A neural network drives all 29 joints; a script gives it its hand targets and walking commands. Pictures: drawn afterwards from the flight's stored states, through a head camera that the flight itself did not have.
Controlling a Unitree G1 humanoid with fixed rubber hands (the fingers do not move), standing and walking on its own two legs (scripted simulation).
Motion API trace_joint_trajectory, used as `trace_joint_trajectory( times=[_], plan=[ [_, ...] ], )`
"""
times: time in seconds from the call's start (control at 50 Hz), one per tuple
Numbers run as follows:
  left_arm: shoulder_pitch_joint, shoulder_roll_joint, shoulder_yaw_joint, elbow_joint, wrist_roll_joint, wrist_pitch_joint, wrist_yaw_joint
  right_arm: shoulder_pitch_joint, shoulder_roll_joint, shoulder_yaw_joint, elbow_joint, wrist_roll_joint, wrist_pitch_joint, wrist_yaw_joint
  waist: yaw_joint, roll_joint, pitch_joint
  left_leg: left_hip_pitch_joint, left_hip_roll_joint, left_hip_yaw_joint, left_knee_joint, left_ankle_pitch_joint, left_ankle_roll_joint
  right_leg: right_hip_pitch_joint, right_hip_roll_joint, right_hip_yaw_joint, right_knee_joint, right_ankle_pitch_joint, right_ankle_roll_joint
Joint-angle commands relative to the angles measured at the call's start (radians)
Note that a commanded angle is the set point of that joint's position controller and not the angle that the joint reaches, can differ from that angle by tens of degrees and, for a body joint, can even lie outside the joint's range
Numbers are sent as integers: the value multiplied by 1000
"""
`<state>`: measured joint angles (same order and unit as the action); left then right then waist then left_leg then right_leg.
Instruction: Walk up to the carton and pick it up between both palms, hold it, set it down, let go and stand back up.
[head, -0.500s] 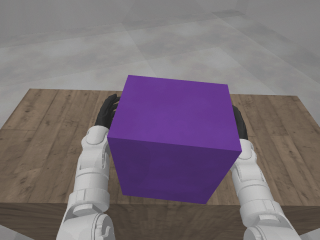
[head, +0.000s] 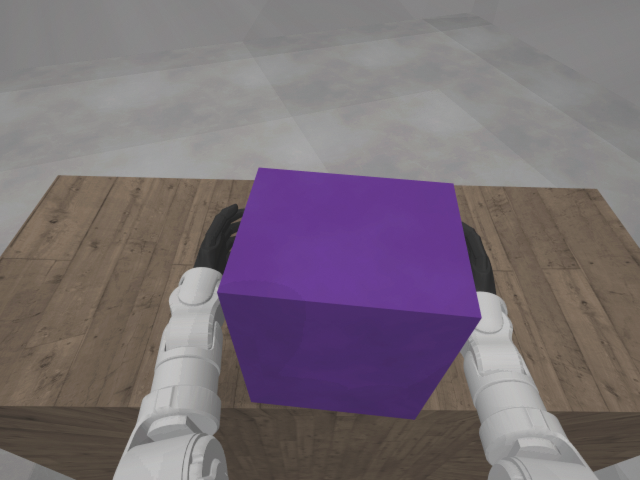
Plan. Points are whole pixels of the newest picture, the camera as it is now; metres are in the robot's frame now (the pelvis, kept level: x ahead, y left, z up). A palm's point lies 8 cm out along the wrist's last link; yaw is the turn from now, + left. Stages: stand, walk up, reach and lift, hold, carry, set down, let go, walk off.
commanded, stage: set down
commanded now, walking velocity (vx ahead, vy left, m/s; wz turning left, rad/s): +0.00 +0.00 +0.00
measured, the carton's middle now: (342, 303) +0.35 -0.03 +0.01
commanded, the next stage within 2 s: none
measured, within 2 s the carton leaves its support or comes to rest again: neither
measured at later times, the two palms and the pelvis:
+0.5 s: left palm (215, 265) +0.38 +0.14 +0.07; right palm (476, 288) +0.34 -0.20 +0.06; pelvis +0.00 +0.00 +0.00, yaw +0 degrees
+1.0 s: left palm (217, 270) +0.39 +0.14 +0.05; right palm (472, 301) +0.33 -0.20 +0.04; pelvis +0.00 +0.00 +0.00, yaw +0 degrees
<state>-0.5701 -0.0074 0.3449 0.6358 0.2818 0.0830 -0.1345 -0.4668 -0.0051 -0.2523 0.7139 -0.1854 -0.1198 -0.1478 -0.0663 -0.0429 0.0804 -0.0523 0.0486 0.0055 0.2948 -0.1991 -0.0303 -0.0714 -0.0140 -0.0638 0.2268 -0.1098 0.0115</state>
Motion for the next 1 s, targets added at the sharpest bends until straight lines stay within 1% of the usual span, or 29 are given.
trace_joint_trajectory(
  times=[0.0, 0.06, 0.2, 0.36, 0.44, 0.5, 0.6, 0.72, 0.76, 0.8, 0.84, 0.88, 0.92, 0.98],
  plan=[
    [-414, -475, -339, -8, -20, -51, -53, -404, 474, 196, -77, -27, -136, 138, -100, 46, -384, -46, -82, 83, -37, 167, -5, 177, 35, -42, 45, 284, 34],
    [-406, -473, -334, 3, -15, -67, -49, -399, 476, 197, -71, -32, -150, 141, -96, 43, -389, -53, -81, 82, -36, 172, -4, 179, 34, -40, 47, 297, 33],
    [-386, -461, -293, 52, 8, -83, -58, -371, 474, 169, -28, -54, -156, 144, -89, 19, -316, -89, -80, 86, -61, 110, 13, 174, 30, -37, 39, 243, 38],
    [-365, -435, -257, 76, 30, -95, -62, -343, 461, 145, -7, -63, -162, 151, -81, 22, -273, -111, -80, 86, -72, 88, 21, 166, 26, -32, 37, 218, 40],
    [-370, -372, -219, 104, 40, -106, -56, -331, 399, 98, 21, -71, -162, 151, -78, 16, -243, -121, -79, 88, -82, 68, 27, 154, 26, -31, 33, 189, 42],
    [-378, -373, -198, 111, 49, -119, -52, -327, 409, 65, 38, -86, -162, 151, -77, 10, -206, -121, -78, 84, -87, 60, 34, 137, 25, -33, 23, 161, 42],
    [-361, -359, -165, 118, 69, -131, -49, -307, 407, 47, 51, -101, -161, 156, -60, 8, -182, -122, -77, 85, -94, 59, 45, 131, 22, -31, 20, 140, 43],
    [-346, -301, -147, 123, 66, -145, -30, -282, 351, 32, 73, -85, -164, 149, -55, 23, -179, -127, -76, 82, -93, 58, 47, 119, 21, -26, 21, 128, 42],
    [-337, -241, -140, 126, 53, -153, -12, -265, 291, 26, 85, -68, -166, 137, -53, 30, -184, -127, -74, 82, -90, 60, 46, 111, 21, -24, 23, 126, 42],
    [-320, -145, -136, 130, 27, -164, 17, -238, 189, 24, 101, -37, -172, 116, -51, 40, -202, -127, -73, 83, -81, 69, 41, 108, 22, -20, 28, 139, 40],
    [-318, -48, -140, 138, -9, -182, 50, -227, 104, 31, 116, 0, -178, 88, -52, 42, -209, -143, -68, 82, -68, 69, 39, 99, 21, -16, 36, 145, 42],
    [-332, 37, -172, 145, -64, -204, 84, -238, 26, 56, 135, 50, -188, 59, -59, 48, -240, -162, -63, 79, -46, 71, 36, 79, 23, -10, 47, 154, 40],
    [-366, 73, -208, 168, -115, -222, 109, -269, 5, 91, 169, 97, -189, 39, -64, 56, -269, -186, -61, 75, -17, 75, 33, 52, 27, -1, 62, 173, 34],
    [-406, 131, -239, 216, -186, -258, 136, -320, -36, 129, 179, 151, -197, 17, -70, 54, -358, -220, -64, 71, 33, 105, 26, 51, 30, 21, 98, 250, 28]
  ],
)
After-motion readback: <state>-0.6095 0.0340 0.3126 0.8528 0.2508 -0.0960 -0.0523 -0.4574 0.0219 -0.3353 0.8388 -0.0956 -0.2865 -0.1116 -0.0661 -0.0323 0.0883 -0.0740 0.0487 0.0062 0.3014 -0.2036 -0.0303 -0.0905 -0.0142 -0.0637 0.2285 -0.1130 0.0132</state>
